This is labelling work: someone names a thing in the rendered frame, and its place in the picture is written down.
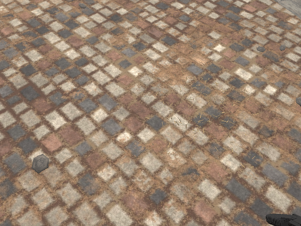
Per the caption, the right robot hand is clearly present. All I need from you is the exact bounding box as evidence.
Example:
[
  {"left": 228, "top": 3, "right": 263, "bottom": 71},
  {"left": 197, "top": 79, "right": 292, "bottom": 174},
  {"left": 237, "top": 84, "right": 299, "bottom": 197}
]
[{"left": 265, "top": 214, "right": 301, "bottom": 226}]

